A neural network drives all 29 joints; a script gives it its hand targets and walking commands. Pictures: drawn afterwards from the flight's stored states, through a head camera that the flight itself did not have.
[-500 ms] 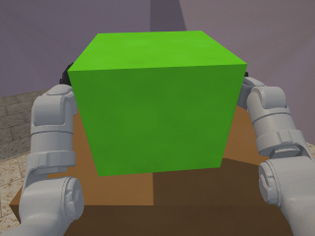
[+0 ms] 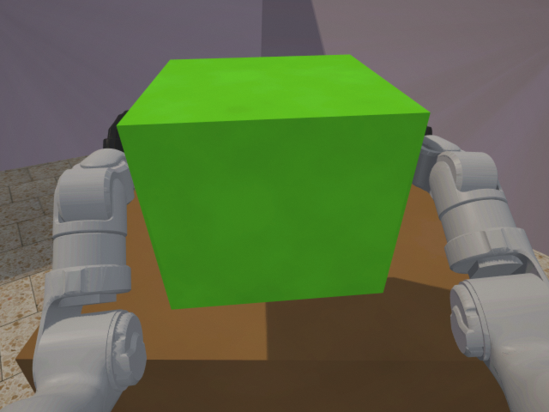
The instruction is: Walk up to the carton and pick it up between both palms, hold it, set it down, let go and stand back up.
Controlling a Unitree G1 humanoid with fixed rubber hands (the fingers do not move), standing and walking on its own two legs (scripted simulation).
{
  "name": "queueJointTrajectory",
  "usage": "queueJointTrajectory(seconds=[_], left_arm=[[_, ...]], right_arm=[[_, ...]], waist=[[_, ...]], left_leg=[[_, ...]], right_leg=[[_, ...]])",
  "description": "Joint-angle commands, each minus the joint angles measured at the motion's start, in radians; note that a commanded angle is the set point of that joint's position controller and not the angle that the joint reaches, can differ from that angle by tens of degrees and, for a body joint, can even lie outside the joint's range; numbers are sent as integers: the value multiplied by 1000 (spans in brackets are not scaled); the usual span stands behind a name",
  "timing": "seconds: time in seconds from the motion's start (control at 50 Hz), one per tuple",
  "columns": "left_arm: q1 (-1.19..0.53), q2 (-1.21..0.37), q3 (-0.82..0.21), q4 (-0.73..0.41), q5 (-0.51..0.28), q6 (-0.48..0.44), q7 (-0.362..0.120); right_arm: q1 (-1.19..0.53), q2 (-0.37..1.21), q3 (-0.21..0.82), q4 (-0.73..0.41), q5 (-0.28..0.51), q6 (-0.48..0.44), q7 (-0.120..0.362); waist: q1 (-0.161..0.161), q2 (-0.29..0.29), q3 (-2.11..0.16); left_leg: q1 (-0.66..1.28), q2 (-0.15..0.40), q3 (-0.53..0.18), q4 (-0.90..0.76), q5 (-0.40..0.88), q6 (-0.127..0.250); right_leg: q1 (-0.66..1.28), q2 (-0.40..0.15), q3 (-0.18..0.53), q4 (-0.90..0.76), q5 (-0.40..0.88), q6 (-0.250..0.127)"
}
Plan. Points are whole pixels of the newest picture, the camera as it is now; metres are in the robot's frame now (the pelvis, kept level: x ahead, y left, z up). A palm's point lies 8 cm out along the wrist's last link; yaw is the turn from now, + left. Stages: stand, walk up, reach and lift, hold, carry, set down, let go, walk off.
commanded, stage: hold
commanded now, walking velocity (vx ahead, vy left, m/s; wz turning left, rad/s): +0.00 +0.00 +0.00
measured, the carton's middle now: (269, 168) +0.42 +0.01 +0.26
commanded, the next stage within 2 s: none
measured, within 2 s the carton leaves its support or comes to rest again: neither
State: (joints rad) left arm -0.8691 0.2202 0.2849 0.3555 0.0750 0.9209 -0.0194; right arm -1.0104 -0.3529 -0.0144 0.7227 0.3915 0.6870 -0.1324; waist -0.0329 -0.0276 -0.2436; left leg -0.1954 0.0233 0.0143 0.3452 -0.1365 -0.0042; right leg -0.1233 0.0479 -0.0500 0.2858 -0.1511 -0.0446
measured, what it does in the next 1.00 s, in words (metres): stands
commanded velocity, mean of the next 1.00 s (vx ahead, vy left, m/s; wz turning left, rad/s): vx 0.00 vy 0.00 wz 0.00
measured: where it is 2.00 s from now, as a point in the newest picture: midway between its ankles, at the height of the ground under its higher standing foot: outside the picture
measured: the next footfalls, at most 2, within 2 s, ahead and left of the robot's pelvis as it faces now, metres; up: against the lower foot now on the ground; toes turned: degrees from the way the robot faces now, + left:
none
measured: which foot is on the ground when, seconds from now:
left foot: down 0.00-1.00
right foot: down 0.00-1.00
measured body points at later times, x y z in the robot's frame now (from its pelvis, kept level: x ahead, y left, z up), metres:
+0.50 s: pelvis +0.00 +0.00 +0.00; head -0.10 +0.02 +0.44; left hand +0.36 +0.21 +0.29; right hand +0.38 -0.19 +0.32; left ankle +0.03 +0.12 -0.75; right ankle +0.00 -0.09 -0.75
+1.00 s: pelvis +0.00 +0.00 +0.00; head -0.10 +0.02 +0.44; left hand +0.36 +0.21 +0.29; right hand +0.38 -0.19 +0.32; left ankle +0.03 +0.12 -0.75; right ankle +0.00 -0.09 -0.75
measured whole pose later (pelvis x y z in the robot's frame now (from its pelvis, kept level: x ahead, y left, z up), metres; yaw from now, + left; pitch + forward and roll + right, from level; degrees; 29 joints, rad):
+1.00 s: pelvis +0.00 +0.00 +0.00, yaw +0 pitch -1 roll -1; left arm -0.89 0.23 0.29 0.38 0.07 0.91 -0.02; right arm -1.02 -0.35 -0.01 0.74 0.39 0.69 -0.13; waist -0.03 -0.03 -0.25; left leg -0.20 0.03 0.01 0.35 -0.13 -0.01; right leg -0.13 0.05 -0.05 0.29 -0.15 -0.05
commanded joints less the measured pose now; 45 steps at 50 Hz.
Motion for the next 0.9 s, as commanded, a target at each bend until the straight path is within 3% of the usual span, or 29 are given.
queueJointTrajectory(seconds=[0.0,0.6,0.88], left_arm=[[-847,-520,-356,-243,-221,-92,-160],[-855,-522,-363,-224,-221,-91,-161],[-858,-513,-343,-195,-211,-93,-163]], right_arm=[[-930,606,180,-404,172,-49,160],[-935,597,167,-386,165,-48,159],[-944,603,171,-367,164,-49,160]], waist=[[0,49,-322],[-10,64,-306],[3,52,-284]], left_leg=[[124,-33,-54,-27,151,-7],[120,-33,-54,-28,133,-10],[108,-34,-52,-32,116,-2]], right_leg=[[76,-12,103,-29,203,45],[63,-14,105,-34,184,41],[55,-15,104,-37,162,44]])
